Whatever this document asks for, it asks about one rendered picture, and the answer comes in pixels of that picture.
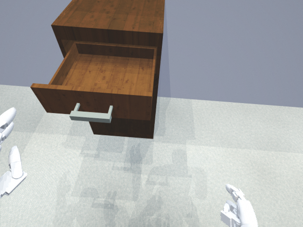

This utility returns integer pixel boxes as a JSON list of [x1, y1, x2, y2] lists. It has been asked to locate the robot right hand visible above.
[[221, 184, 258, 227]]

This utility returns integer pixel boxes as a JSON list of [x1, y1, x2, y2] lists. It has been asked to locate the handle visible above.
[[69, 103, 113, 123]]

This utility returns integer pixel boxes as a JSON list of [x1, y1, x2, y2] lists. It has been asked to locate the drawer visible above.
[[31, 42, 156, 121]]

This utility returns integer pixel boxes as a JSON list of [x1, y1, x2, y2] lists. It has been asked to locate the cabinet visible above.
[[51, 0, 165, 139]]

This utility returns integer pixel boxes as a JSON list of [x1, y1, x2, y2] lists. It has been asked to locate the robot left hand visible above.
[[0, 107, 27, 198]]

